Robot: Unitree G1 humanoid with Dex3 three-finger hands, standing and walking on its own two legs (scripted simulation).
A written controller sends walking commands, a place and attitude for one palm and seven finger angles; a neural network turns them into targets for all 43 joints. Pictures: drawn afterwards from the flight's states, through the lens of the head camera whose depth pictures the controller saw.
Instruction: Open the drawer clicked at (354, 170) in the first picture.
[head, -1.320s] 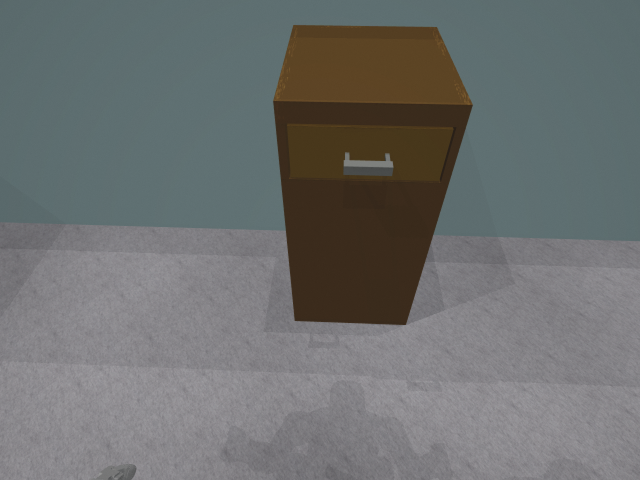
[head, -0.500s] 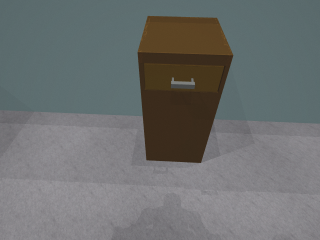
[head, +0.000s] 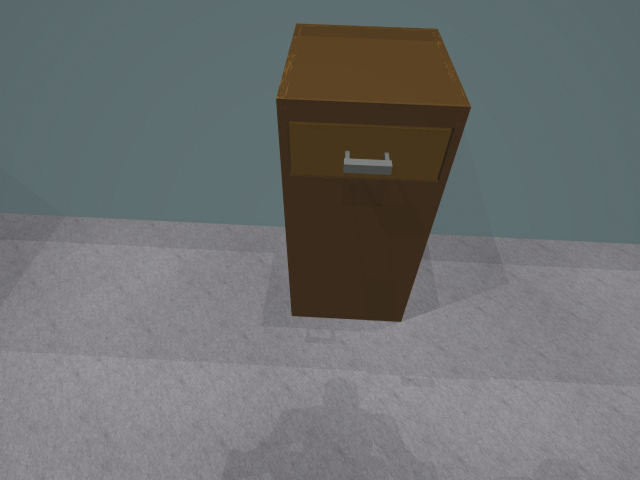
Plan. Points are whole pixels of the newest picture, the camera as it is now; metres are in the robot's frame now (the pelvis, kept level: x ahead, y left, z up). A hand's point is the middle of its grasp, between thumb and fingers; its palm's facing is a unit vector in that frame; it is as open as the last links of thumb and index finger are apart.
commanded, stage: look at it before walking up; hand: left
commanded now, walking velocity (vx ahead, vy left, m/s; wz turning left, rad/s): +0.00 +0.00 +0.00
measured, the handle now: (367, 161) +0.78 -0.06 -0.05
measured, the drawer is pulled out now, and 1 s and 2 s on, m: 0.00 0.00 0.00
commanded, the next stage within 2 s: take the last steps up to it in 0.14 s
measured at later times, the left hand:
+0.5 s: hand out of the picture +0.05 +0.19 -0.18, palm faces -0.05 -0.97 -0.24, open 7.4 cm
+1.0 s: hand out of the picture +0.11 +0.02 -0.18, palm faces +0.01 -0.99 -0.12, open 7.4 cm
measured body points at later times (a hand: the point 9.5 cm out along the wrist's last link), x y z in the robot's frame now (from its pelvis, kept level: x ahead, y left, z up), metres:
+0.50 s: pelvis +0.04 -0.02 -0.01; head +0.03 -0.02 +0.44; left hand +0.06 +0.25 -0.16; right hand +0.05 -0.27 -0.16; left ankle +0.01 +0.13 -0.75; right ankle +0.01 -0.11 -0.73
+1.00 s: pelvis +0.18 -0.12 -0.01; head +0.20 -0.12 +0.44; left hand +0.11 +0.07 -0.17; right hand +0.24 -0.34 -0.17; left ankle +0.27 -0.02 -0.70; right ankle +0.08 -0.14 -0.75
